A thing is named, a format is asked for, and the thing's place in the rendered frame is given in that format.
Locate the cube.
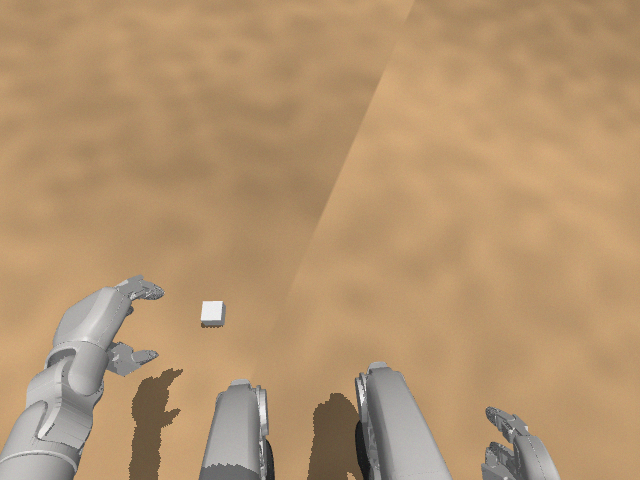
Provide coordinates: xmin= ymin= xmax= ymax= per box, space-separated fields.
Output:
xmin=201 ymin=301 xmax=226 ymax=325

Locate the left robot arm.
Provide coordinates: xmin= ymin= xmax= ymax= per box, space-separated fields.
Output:
xmin=0 ymin=341 xmax=109 ymax=480

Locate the left robot hand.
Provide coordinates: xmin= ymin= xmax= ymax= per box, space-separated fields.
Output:
xmin=53 ymin=274 xmax=165 ymax=377

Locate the right robot foot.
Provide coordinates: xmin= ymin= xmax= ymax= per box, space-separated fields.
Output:
xmin=355 ymin=420 xmax=371 ymax=480

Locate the right robot hand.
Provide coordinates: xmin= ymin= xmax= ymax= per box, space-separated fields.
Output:
xmin=481 ymin=407 xmax=561 ymax=480

